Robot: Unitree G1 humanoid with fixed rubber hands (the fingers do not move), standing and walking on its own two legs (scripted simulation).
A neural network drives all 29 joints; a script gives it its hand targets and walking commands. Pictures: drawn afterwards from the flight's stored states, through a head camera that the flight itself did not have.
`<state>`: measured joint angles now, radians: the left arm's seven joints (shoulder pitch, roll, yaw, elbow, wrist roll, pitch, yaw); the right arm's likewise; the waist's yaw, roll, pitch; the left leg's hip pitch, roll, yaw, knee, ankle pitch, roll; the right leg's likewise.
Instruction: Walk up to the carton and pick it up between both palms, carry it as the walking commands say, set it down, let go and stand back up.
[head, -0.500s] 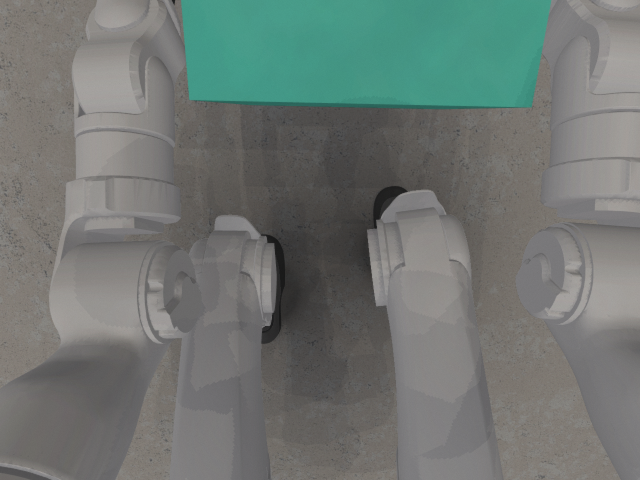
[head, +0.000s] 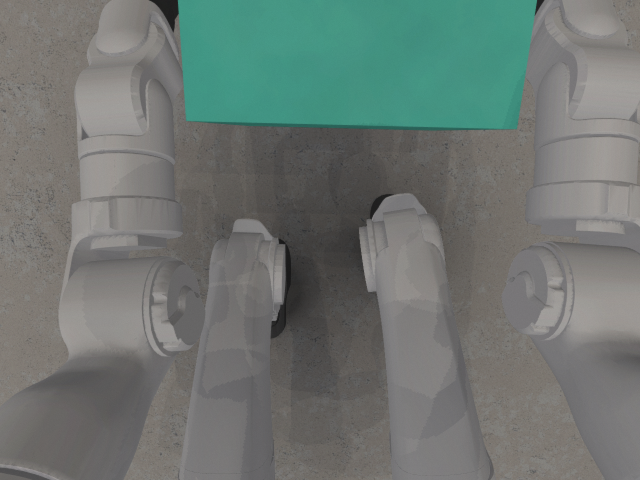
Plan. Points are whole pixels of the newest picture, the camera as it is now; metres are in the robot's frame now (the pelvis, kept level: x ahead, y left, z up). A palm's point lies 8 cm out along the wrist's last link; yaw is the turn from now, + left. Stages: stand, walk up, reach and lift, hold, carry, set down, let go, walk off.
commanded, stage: reach and lift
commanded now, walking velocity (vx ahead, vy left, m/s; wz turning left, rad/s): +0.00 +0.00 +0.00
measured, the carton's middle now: out of the picture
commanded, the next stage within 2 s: none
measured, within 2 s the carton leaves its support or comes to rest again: neither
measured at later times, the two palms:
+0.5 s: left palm out of the picture +0.53 +0.11 -0.02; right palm out of the picture +0.50 -0.24 -0.04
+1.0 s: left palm out of the picture +0.51 +0.12 +0.05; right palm out of the picture +0.48 -0.23 +0.03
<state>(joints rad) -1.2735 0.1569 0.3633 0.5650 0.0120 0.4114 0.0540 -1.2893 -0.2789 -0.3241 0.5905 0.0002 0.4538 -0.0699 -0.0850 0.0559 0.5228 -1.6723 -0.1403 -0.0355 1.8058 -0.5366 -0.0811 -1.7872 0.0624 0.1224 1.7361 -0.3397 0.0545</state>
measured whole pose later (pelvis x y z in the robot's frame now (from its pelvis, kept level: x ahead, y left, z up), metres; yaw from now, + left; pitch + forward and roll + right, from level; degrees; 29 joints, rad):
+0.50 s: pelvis +0.00 +0.00 +0.06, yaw -1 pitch +18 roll +4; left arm -1.14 0.12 0.36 0.51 0.03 0.41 0.04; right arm -1.18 -0.24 -0.31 0.55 0.00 0.45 -0.07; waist -0.07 0.05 0.52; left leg -1.44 -0.14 -0.05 1.62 -0.51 -0.07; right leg -1.54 0.07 0.14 1.56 -0.33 0.06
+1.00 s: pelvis +0.01 +0.00 +0.12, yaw -2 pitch +14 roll +3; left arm -1.00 0.09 0.35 0.45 0.04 0.41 0.03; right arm -1.04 -0.18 -0.30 0.48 -0.02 0.46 -0.07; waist -0.06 0.05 0.52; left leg -1.19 -0.13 -0.08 1.41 -0.47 -0.06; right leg -1.29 0.07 0.14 1.35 -0.30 0.05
